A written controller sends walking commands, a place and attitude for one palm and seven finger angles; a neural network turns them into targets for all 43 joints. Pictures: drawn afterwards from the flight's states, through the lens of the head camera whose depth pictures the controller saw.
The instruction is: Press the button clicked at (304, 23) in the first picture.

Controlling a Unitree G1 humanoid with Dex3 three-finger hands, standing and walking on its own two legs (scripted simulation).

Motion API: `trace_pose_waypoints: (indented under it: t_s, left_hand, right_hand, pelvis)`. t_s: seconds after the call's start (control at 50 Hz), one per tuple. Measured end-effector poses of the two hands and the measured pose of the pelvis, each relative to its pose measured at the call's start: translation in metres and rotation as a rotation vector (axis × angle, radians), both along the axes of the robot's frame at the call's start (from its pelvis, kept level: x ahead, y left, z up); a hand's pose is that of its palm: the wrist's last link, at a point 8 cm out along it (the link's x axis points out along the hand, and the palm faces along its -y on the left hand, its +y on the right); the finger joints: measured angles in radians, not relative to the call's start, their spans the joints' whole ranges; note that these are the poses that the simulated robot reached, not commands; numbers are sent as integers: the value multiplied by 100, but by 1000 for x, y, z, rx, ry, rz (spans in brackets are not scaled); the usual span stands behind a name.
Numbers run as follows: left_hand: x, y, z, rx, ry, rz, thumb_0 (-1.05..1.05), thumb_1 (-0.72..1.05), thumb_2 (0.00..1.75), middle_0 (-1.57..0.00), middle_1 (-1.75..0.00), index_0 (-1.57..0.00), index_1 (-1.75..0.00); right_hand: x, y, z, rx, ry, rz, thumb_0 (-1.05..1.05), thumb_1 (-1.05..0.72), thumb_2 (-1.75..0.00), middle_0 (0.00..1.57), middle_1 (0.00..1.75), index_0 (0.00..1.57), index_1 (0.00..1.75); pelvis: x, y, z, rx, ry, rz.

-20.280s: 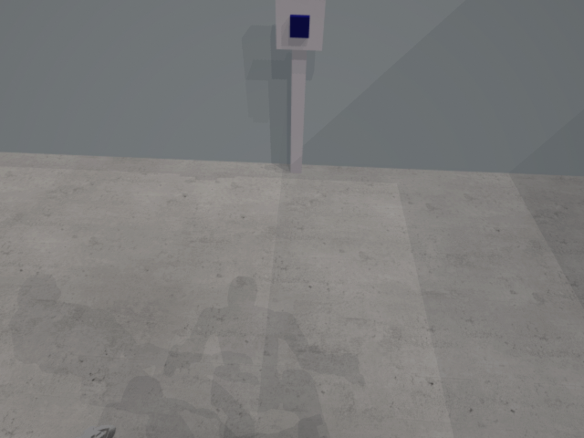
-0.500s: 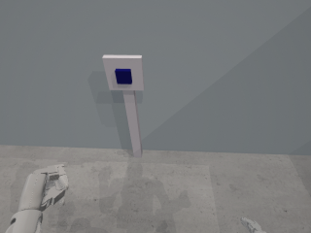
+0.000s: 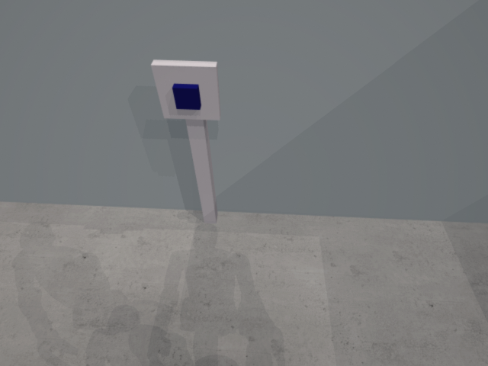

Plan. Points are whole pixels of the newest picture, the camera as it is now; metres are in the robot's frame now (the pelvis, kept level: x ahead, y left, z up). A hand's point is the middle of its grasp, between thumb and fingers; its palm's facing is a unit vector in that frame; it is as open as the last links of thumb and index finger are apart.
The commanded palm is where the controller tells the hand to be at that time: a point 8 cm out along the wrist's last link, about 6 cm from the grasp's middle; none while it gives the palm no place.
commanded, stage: let the arm hang, fingers relaxed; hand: left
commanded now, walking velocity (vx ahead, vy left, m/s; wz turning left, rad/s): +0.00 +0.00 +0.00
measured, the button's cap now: (187, 96) +0.81 +0.23 -0.02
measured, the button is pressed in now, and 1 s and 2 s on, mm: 0 0 0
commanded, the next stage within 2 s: stand and wait in 0.50 s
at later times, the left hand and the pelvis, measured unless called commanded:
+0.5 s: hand out of the picture +0.00 +0.16 -0.18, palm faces +0.04 -0.98 -0.18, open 7.3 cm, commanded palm none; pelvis +0.01 +0.00 +0.00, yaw -1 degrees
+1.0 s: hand out of the picture +0.01 +0.17 -0.17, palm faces +0.03 -0.98 -0.21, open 7.4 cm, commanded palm none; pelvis +0.02 -0.01 +0.00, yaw -1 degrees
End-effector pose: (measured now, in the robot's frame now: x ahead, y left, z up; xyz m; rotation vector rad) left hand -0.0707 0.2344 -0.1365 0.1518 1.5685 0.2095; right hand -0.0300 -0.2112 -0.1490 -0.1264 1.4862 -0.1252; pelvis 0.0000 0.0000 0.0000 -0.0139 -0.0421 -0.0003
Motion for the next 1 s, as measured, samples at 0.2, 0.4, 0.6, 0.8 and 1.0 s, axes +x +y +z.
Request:
trace_pose_waypoints:
  t_s: [0.2, 0.4, 0.6, 0.8, 1.0]
  left_hand:
    - [43, -23, -10, -52, -117, -16, 1, 91, 90, -26, -37, -25, -36]
    - [68, -27, -11, -59, -174, -29, 1, 92, 90, -21, -31, -20, -30]
    - [60, -20, -7, -34, -132, -22, 1, 91, 90, -20, -30, -20, -29]
    - [60, -17, -4, -20, -115, -24, 0, 91, 90, -20, -30, -20, -29]
    - [79, -16, -2, -9, -147, -42, 0, 91, 90, -20, -30, -20, -29]
  right_hand:
    - [0, 14, -3, 23, -25, -23, 0, -91, -90, 20, 30, 20, 30]
    - [9, 16, -1, 24, -50, -36, 0, -91, -90, 20, 30, 20, 30]
    - [17, 7, -1, 10, -47, -31, 0, -91, -90, 20, 30, 20, 30]
    - [29, -7, 0, -10, -55, -13, 0, -91, -90, 20, 30, 20, 30]
    - [43, -19, 1, -25, -76, -5, 0, -91, -90, 20, 30, 20, 30]
  pelvis:
    - [1, 1, 0, 5, 0, -5]
    - [6, -1, 0, 9, 4, -7]
    - [11, -2, 1, 11, 2, -12]
    - [14, -5, 2, 12, 2, -11]
    - [18, -10, 3, 13, 0, -13]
